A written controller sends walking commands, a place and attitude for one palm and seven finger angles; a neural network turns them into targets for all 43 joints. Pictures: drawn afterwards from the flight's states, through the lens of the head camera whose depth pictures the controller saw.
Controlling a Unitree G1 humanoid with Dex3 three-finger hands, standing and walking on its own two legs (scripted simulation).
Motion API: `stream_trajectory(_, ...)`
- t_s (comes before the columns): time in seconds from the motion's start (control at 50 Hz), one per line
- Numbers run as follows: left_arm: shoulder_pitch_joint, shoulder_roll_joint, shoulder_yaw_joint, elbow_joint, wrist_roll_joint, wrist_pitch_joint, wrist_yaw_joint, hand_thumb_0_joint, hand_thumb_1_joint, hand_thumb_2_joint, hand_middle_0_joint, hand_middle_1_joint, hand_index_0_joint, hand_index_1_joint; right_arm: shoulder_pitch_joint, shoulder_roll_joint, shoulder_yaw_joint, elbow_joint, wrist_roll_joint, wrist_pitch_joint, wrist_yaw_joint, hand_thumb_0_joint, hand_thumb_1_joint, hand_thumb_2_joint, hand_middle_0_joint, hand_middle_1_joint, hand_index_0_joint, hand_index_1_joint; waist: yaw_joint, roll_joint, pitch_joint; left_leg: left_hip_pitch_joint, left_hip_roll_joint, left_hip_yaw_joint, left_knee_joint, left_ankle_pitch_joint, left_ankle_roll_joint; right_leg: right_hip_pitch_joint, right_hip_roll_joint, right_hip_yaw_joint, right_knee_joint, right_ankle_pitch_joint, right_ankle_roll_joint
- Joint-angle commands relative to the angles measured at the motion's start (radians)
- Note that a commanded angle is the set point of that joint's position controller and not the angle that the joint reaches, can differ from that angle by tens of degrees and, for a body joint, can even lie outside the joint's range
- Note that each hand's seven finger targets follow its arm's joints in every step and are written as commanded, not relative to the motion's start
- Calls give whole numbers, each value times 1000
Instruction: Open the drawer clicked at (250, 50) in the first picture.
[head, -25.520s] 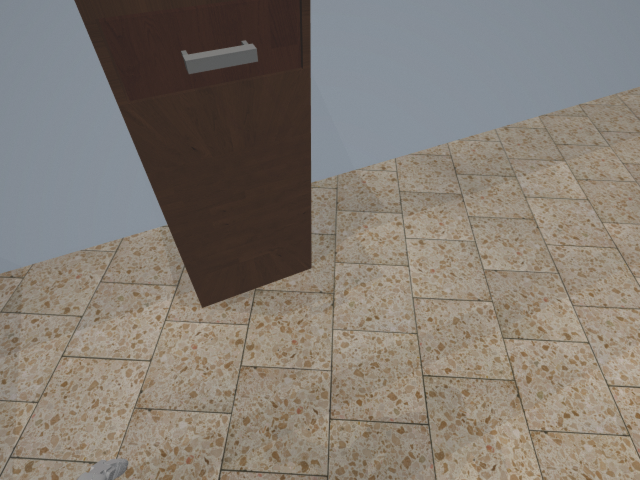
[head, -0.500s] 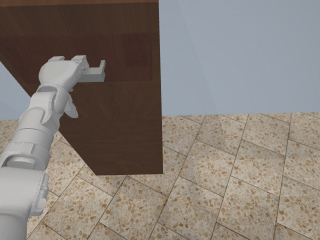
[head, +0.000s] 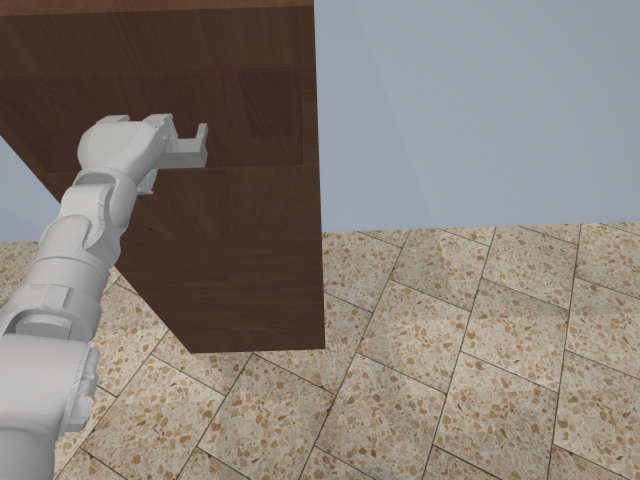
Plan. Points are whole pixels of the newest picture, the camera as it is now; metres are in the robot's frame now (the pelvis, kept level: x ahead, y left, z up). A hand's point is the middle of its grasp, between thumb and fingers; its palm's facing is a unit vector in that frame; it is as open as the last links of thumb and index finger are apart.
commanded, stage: pull the drawer open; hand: left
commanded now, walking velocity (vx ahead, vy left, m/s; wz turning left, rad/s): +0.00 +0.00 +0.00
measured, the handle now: (152, 143) +0.51 +0.23 +0.13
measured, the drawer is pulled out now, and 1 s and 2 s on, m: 0.00 0.07 0.08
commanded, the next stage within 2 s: none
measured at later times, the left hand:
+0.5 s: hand (139, 193) +0.44 +0.24 +0.11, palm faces +0.01 -0.03 -1.00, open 5.8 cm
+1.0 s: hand (129, 223) +0.40 +0.23 +0.11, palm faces +0.01 -0.06 -1.00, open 5.7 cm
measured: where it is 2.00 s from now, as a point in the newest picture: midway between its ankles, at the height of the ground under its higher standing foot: outside the picture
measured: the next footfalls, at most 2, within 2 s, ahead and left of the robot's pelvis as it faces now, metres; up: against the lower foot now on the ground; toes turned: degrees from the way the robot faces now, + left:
none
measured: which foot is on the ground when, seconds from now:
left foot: down 0.00-1.00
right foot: down 0.00-1.00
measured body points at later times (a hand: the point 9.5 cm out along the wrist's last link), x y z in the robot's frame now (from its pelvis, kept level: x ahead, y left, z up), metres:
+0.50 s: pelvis +0.02 +0.00 +0.00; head +0.07 -0.02 +0.45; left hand +0.44 +0.24 +0.16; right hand +0.11 -0.27 -0.13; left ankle -0.02 +0.09 -0.73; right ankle -0.02 -0.11 -0.73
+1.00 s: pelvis +0.03 -0.01 +0.01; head +0.08 -0.04 +0.45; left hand +0.39 +0.23 +0.16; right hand +0.21 -0.24 -0.11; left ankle -0.02 +0.09 -0.73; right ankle -0.02 -0.11 -0.73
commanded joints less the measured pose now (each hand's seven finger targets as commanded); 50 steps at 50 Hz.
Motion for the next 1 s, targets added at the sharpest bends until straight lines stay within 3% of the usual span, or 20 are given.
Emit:
stream_trajectory(0.0, -445, 288, 107, -162, -25, 14, 32, 0, 900, 900, -400, -1350, -400, -1350, 36, -147, -49, -88, 0, -24, -19, 0, -900, -900, 200, 300, 200, 300, -5, -37, -361, 184, 3, -41, -21, 411, 0, 177, 10, 27, -35, 361, -12)
stream_trajectory(0.06, -438, 339, 143, -156, -18, 12, 32, 0, 900, 900, -400, -1350, -400, -1350, 32, -151, -46, -90, -1, -24, -24, 0, -900, -900, 200, 300, 200, 300, 1, -49, -372, 166, 0, -37, -22, 407, 3, 208, 8, 34, -36, 373, -13)
stream_trajectory(0.1, -413, 271, 94, -190, -21, 9, 27, 0, 900, 900, -400, -1350, -400, -1350, 25, -140, -47, -104, 2, -25, -20, 0, -900, -900, 200, 300, 200, 300, 10, 0, -377, 198, 2, -38, -26, 424, -1, 188, 9, 26, -32, 361, -15)
stream_trajectory(0.16, -324, 321, 158, -233, -30, 2, 24, 0, 900, 900, -400, -1350, -400, -1350, 15, -145, -52, -116, -4, -22, -15, 0, -900, -900, 200, 300, 200, 300, 41, -8, -424, 216, 6, -37, -20, 491, -1, 238, 10, 34, -28, 409, -18)
stream_trajectory(0.18, -290, 315, 152, -256, -30, 4, 22, 0, 900, 900, -400, -1350, -400, -1350, 7, -140, -48, -128, -1, -19, -13, 0, -900, -900, 200, 300, 200, 300, 51, 6, -435, 217, 5, -36, -23, 507, -2, 251, 9, 33, -24, 422, -15)
stream_trajectory(0.2, -286, 261, 111, -287, -35, 7, 18, 0, 900, 900, -400, -1350, -400, -1350, 0, -137, -49, -133, 0, -19, -10, 0, -900, -900, 200, 300, 200, 300, 42, 4, -422, 231, 9, -39, -23, 530, -3, 235, 11, 28, -24, 425, -15)
stream_trajectory(0.26, -161, 257, 138, -381, -56, 21, 13, 0, 900, 900, -400, -1350, -400, -1350, -24, -142, -58, -154, 2, -20, 4, 0, -900, -900, 200, 300, 200, 300, 63, 0, -435, 270, 18, -43, -19, 612, -3, 250, 14, 32, -32, 445, -15)
stream_trajectory(0.32, -119, 233, 120, -424, -68, 46, 5, 0, 900, 900, -400, -1350, -400, -1350, -44, -145, -55, -156, 8, -19, 8, 0, -900, -900, 200, 300, 200, 300, 58, -33, -378, 256, 21, -45, -33, 583, -1, 241, 14, 27, -39, 436, -11)
stream_trajectory(0.36, -85, 272, 157, -497, -69, 57, 6, 0, 900, 900, -400, -1350, -400, -1350, -59, -150, -56, -163, 7, -20, 10, 0, -900, -900, 200, 300, 200, 300, 70, -23, -418, 282, 23, -46, -32, 635, -1, 271, 14, 31, -39, 459, -11)
stream_trajectory(0.46, 13, 222, 130, -592, -89, 104, -10, 0, 900, 900, -400, -1350, -400, -1350, -90, -144, -52, -170, 10, -23, 18, 0, -900, -900, 200, 300, 200, 300, 73, -17, -389, 317, 25, -51, -33, 702, -7, 274, 11, 28, -47, 495, -8)
stream_trajectory(0.48, 45, 246, 155, -589, -88, 113, -10, 0, 900, 900, -400, -1350, -400, -1350, -98, -142, -49, -166, 11, -23, 17, 0, -900, -900, 200, 300, 200, 300, 79, -19, -372, 310, 26, -52, -37, 700, -8, 277, 11, 27, -46, 493, -6)
stream_trajectory(0.5, 52, 214, 125, -611, -95, 122, -15, 0, 900, 900, -400, -1350, -400, -1350, -107, -141, -44, -172, 12, -23, 18, 0, -900, -900, 200, 300, 200, 300, 76, -13, -361, 312, 22, -52, -38, 693, -8, 276, 11, 27, -47, 498, -5)
stream_trajectory(0.54, 103, 246, 161, -639, -96, 136, -21, 0, 900, 900, -400, -1350, -400, -1350, -121, -140, -42, -176, 10, -23, 18, 0, -900, -900, 200, 300, 200, 300, 89, -18, -363, 313, 21, -51, -41, 707, -9, 298, 10, 25, -46, 515, -5)
stream_trajectory(0.58, 99, 202, 119, -676, -101, 144, -30, 0, 900, 900, -400, -1350, -400, -1350, -138, -134, -36, -182, 12, -24, 19, 0, -900, -900, 200, 300, 200, 300, 84, -12, -357, 325, 22, -57, -45, 711, -12, 290, 7, 23, -48, 501, -4)
stream_trajectory(0.66, 192, 239, 169, -732, -109, 159, -40, 0, 900, 900, -400, -1350, -400, -1350, -162, -138, -32, -188, 6, -23, 20, 0, -900, -900, 200, 300, 200, 300, 103, -26, -374, 334, 17, -53, -41, 747, -13, 331, 6, 26, -48, 553, -4)
stream_trajectory(0.8, 275, 186, 139, -831, -121, 171, -53, 0, 900, 900, -400, -1350, -400, -1350, -205, -119, -20, -198, 2, -25, 26, 0, -900, -900, 200, 300, 200, 300, 106, -17, -334, 342, 13, -57, -47, 740, -17, 326, 3, 21, -51, 556, 0)
stream_trajectory(0.86, 318, 241, 196, -836, -120, 174, -54, 0, 900, 900, -400, -1350, -400, -1350, -220, -128, -18, -192, -4, -22, 20, 0, -900, -900, 200, 300, 200, 300, 116, -43, -327, 321, 8, -48, -53, 707, -16, 360, 2, 28, -57, 576, -3)
stream_trajectory(0.92, 371, 209, 180, -884, -128, 174, -58, 0, 900, 900, -400, -1350, -400, -1350, -237, -116, -11, -206, -5, -24, 22, 0, -900, -900, 200, 300, 200, 300, 124, -49, -342, 314, 1, -47, -50, 725, -13, 388, -5, 27, -41, 634, 4)
stream_trajectory(0.96, 419, 261, 237, -902, -136, 170, -59, 0, 900, 900, -400, -1350, -400, -1350, -244, -121, -12, -202, -11, -24, 22, 0, -900, -900, 200, 300, 200, 300, 136, -52, -350, 312, -1, -44, -49, 734, -14, 417, -9, 34, -41, 675, 5)
stream_trajectory(0.98, 425, 243, 217, -925, -136, 168, -60, 0, 900, 900, -400, -1350, -400, -1350, -251, -115, -8, -206, -10, -23, 23, 0, -900, -900, 200, 300, 200, 300, 134, -29, -349, 312, -4, -45, -50, 729, -15, 413, -11, 33, -37, 673, 7)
